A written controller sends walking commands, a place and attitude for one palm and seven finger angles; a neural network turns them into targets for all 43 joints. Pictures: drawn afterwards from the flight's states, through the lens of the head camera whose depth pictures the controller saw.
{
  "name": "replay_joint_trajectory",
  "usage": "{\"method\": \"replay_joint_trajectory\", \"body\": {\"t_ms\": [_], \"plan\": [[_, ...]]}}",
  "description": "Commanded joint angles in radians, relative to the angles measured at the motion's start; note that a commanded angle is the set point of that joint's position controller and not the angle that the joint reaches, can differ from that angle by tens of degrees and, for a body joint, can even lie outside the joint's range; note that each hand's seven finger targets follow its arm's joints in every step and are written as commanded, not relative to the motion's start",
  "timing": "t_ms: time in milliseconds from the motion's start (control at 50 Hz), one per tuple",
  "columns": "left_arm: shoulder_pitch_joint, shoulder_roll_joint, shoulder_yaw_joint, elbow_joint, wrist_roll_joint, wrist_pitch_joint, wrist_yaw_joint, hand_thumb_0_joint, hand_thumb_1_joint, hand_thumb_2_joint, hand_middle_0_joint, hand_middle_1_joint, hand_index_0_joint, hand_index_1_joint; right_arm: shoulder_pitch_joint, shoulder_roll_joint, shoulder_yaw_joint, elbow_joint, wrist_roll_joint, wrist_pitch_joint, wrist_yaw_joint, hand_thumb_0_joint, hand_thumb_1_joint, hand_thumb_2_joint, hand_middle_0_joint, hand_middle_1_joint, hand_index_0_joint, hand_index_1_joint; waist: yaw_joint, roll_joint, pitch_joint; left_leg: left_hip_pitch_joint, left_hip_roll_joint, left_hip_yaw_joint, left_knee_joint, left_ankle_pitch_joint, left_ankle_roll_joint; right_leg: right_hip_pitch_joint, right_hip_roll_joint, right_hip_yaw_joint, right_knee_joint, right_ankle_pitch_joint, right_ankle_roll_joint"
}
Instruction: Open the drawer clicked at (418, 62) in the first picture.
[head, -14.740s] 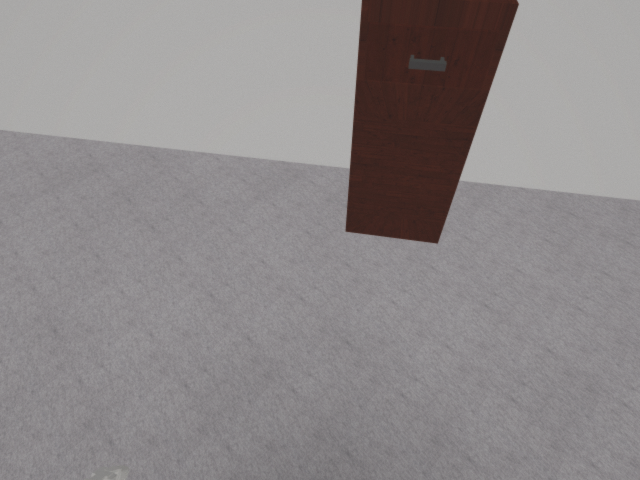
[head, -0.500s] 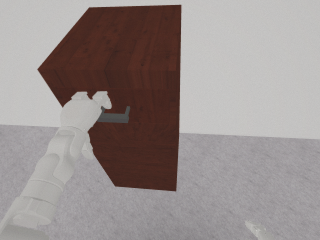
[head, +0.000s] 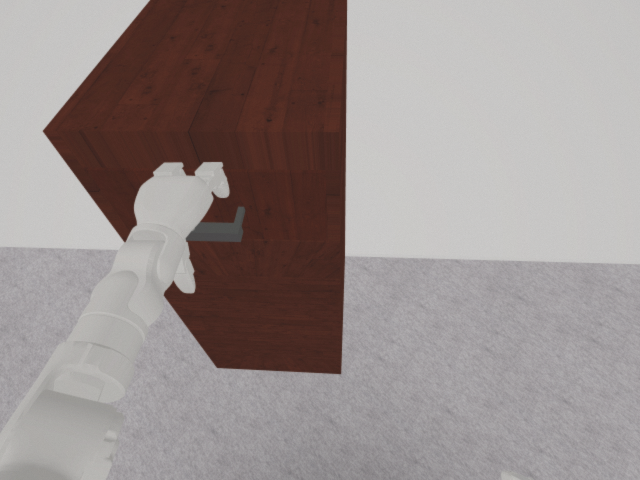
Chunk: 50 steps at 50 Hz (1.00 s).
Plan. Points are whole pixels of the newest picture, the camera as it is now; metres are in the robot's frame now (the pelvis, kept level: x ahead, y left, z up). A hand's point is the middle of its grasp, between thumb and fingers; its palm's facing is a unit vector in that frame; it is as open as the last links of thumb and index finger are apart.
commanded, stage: move the hooked fingers above the handle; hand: left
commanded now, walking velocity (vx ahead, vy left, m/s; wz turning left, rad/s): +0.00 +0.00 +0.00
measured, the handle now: (211, 221) +0.48 +0.20 +0.01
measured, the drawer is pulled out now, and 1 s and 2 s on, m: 0.00 0.00 0.00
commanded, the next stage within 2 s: lower the fingers behind the handle in 1.06 s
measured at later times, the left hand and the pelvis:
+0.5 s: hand (189, 225) +0.43 +0.21 +0.07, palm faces -0.02 -0.04 -1.00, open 13.8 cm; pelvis +0.00 +0.00 +0.00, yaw +0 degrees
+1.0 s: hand (191, 225) +0.42 +0.20 +0.08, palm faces +0.03 -0.04 -1.00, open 13.8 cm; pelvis +0.00 +0.01 +0.00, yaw +0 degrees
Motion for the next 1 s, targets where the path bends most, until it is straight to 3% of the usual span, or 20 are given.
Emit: {"method": "replay_joint_trajectory", "body": {"t_ms": [0,60,180,240,260,320,360,420,440,480,580,660,720,740,840,860,880,900,960,980], "plan": [[-0.435,0.233,0.117,-0.116,0.010,0.007,0.037,0.000,-0.500,0.300,-0.300,-1.200,-0.300,-1.200,0.029,-0.132,-0.040,-0.109,-0.001,-0.028,-0.014,0.000,-0.900,-0.900,0.200,0.300,0.200,0.300,-0.007,-0.060,-0.337,0.133,-0.026,-0.007,-0.018,0.352,0.029,0.148,0.024,0.017,-0.052,0.387,-0.018],[-0.435,0.245,0.133,-0.107,0.011,-0.015,0.035,0.000,-0.500,0.300,-0.300,-1.200,-0.300,-1.200,0.049,-0.132,-0.047,-0.111,-0.005,-0.024,-0.015,0.000,-0.900,-0.900,0.200,0.300,0.200,0.300,-0.008,-0.067,-0.378,0.130,-0.027,-0.006,-0.006,0.380,0.031,0.169,0.024,0.022,-0.043,0.425,-0.016],[-0.410,0.260,0.159,-0.104,0.008,-0.038,0.054,0.000,-0.500,0.300,-0.300,-1.200,-0.300,-1.200,0.064,-0.134,-0.056,-0.103,-0.005,-0.023,-0.013,0.000,-0.900,-0.900,0.200,0.300,0.200,0.300,-0.009,-0.083,-0.366,0.114,-0.025,0.000,0.000,0.379,0.034,0.164,0.027,0.026,-0.045,0.439,-0.013],[-0.431,0.286,0.175,-0.138,0.012,-0.043,0.064,0.000,-0.500,0.300,-0.300,-1.200,-0.300,-1.200,0.061,-0.138,-0.056,-0.104,-0.004,-0.021,-0.012,0.000,-0.900,-0.900,0.200,0.300,0.200,0.300,-0.005,-0.053,-0.388,0.118,-0.026,-0.002,-0.005,0.393,0.032,0.180,0.027,0.026,-0.039,0.441,-0.017],[-0.438,0.275,0.162,-0.154,0.014,-0.045,0.069,0.000,-0.500,0.300,-0.300,-1.200,-0.300,-1.200,0.061,-0.133,-0.060,-0.105,-0.003,-0.023,-0.010,0.000,-0.900,-0.900,0.200,0.300,0.200,0.300,-0.005,-0.019,-0.397,0.132,-0.027,-0.001,-0.002,0.395,0.032,0.167,0.028,0.027,-0.039,0.435,-0.017],[-0.440,0.226,0.124,-0.143,0.008,-0.037,0.070,0.000,-0.500,0.300,-0.300,-1.200,-0.300,-1.200,0.065,-0.132,-0.064,-0.095,-0.002,-0.025,-0.008,0.000,-0.900,-0.900,0.200,0.300,0.200,0.300,-0.024,-0.041,-0.369,0.156,-0.021,-0.006,-0.001,0.385,0.033,0.128,0.033,0.019,-0.049,0.403,-0.017],[-0.458,0.246,0.132,-0.134,0.005,-0.034,0.069,0.000,-0.500,0.300,-0.300,-1.200,-0.300,-1.200,0.063,-0.136,-0.060,-0.092,0.001,-0.026,-0.010,0.000,-0.900,-0.900,0.200,0.300,0.200,0.300,-0.027,-0.038,-0.361,0.151,-0.022,-0.007,-0.005,0.358,0.034,0.126,0.031,0.023,-0.055,0.381,-0.015],[-0.469,0.215,0.105,-0.105,0.009,-0.024,0.070,0.000,-0.500,0.300,-0.300,-1.200,-0.300,-1.200,0.057,-0.133,-0.058,-0.091,0.001,-0.027,-0.011,0.000,-0.900,-0.900,0.200,0.300,0.200,0.300,-0.033,-0.042,-0.325,0.150,-0.021,-0.012,-0.011,0.332,0.032,0.095,0.033,0.014,-0.060,0.337,-0.018],[-0.487,0.244,0.129,-0.102,0.008,-0.025,0.070,0.000,-0.500,0.300,-0.300,-1.200,-0.300,-1.200,0.059,-0.138,-0.056,-0.088,0.000,-0.027,-0.013,0.000,-0.900,-0.900,0.200,0.300,0.200,0.300,-0.035,-0.061,-0.332,0.149,-0.020,-0.012,-0.011,0.331,0.034,0.107,0.031,0.017,-0.063,0.337,-0.018],[-0.489,0.269,0.145,-0.115,0.017,-0.027,0.071,0.000,-0.500,0.300,-0.300,-1.200,-0.300,-1.200,0.054,-0.135,-0.054,-0.095,0.000,-0.028,-0.015,0.000,-0.900,-0.900,0.200,0.300,0.200,0.300,-0.018,-0.032,-0.369,0.151,-0.023,-0.011,-0.011,0.344,0.032,0.126,0.031,0.020,-0.053,0.353,-0.019],[-0.458,0.234,0.124,-0.093,0.016,-0.017,0.064,0.000,-0.500,0.300,-0.300,-1.200,-0.300,-1.200,0.042,-0.131,-0.049,-0.108,-0.002,-0.026,-0.012,0.000,-0.900,-0.900,0.200,0.300,0.200,0.300,-0.014,-0.038,-0.349,0.145,-0.020,-0.008,-0.011,0.356,0.030,0.119,0.031,0.014,-0.049,0.360,-0.020],[-0.422,0.250,0.139,-0.110,0.016,-0.018,0.050,0.000,-0.500,0.300,-0.300,-1.200,-0.300,-1.200,0.038,-0.134,-0.048,-0.121,-0.002,-0.023,-0.011,0.000,-0.900,-0.900,0.200,0.300,0.200,0.300,-0.004,-0.049,-0.366,0.149,-0.018,-0.009,-0.009,0.388,0.030,0.139,0.030,0.015,-0.044,0.388,-0.019],[-0.408,0.204,0.107,-0.145,0.011,-0.022,0.045,0.000,-0.500,0.300,-0.300,-1.200,-0.300,-1.200,0.031,-0.129,-0.053,-0.124,-0.003,-0.023,-0.008,0.000,-0.900,-0.900,0.200,0.300,0.200,0.300,-0.010,-0.048,-0.352,0.172,-0.015,-0.008,-0.007,0.388,0.030,0.115,0.032,0.011,-0.051,0.375,-0.018],[-0.431,0.228,0.121,-0.158,0.009,-0.029,0.045,0.000,-0.500,0.300,-0.300,-1.200,-0.300,-1.200,0.036,-0.134,-0.051,-0.119,-0.004,-0.022,-0.009,0.000,-0.900,-0.900,0.200,0.300,0.200,0.300,-0.016,-0.050,-0.361,0.171,-0.015,-0.014,-0.007,0.391,0.029,0.124,0.031,0.013,-0.049,0.371,-0.020],[-0.482,0.193,0.089,-0.208,0.011,-0.034,0.064,0.000,-0.500,0.300,-0.300,-1.200,-0.300,-1.200,0.030,-0.126,-0.054,-0.109,-0.007,-0.026,-0.007,0.000,-0.900,-0.900,0.200,0.300,0.200,0.300,-0.026,-0.028,-0.359,0.206,-0.014,-0.025,-0.004,0.390,0.026,0.089,0.034,0.008,-0.050,0.341,-0.022],[-0.486,0.220,0.115,-0.221,0.015,-0.035,0.072,0.000,-0.500,0.300,-0.300,-1.200,-0.300,-1.200,0.031,-0.126,-0.057,-0.105,-0.005,-0.028,-0.006,0.000,-0.900,-0.900,0.200,0.300,0.200,0.300,-0.014,-0.017,-0.371,0.212,-0.011,-0.030,-0.007,0.402,0.023,0.089,0.036,0.006,-0.045,0.340,-0.024],[-0.480,0.198,0.097,-0.230,0.017,-0.030,0.077,0.000,-0.500,0.300,-0.300,-1.200,-0.300,-1.200,0.027,-0.124,-0.056,-0.105,-0.007,-0.027,-0.004,0.000,-0.900,-0.900,0.200,0.300,0.200,0.300,-0.013,0.004,-0.386,0.232,-0.011,-0.031,-0.003,0.431,0.021,0.086,0.038,0.004,-0.040,0.354,-0.025],[-0.463,0.173,0.084,-0.215,0.014,-0.018,0.079,0.000,-0.500,0.300,-0.300,-1.200,-0.300,-1.200,0.025,-0.120,-0.056,-0.104,-0.006,-0.027,-0.001,0.000,-0.900,-0.900,0.200,0.300,0.200,0.300,-0.015,-0.006,-0.376,0.230,-0.011,-0.031,-0.002,0.429,0.020,0.080,0.038,0.001,-0.042,0.348,-0.024],[-0.434,0.231,0.135,-0.139,0.018,0.012,0.083,0.000,-0.500,0.300,-0.300,-1.200,-0.300,-1.200,0.017,-0.128,-0.048,-0.097,-0.003,-0.022,-0.003,0.000,-0.900,-0.900,0.200,0.300,0.200,0.300,-0.002,-0.056,-0.336,0.176,-0.014,-0.024,-0.024,0.361,0.021,0.109,0.035,0.003,-0.053,0.319,-0.023],[-0.443,0.206,0.108,-0.117,0.018,0.024,0.080,0.000,-0.500,0.300,-0.300,-1.200,-0.300,-1.200,0.008,-0.126,-0.043,-0.099,-0.001,-0.021,-0.007,0.000,-0.900,-0.900,0.200,0.300,0.200,0.300,-0.011,-0.072,-0.308,0.159,-0.016,-0.016,-0.027,0.336,0.025,0.107,0.033,0.007,-0.062,0.319,-0.021]]}}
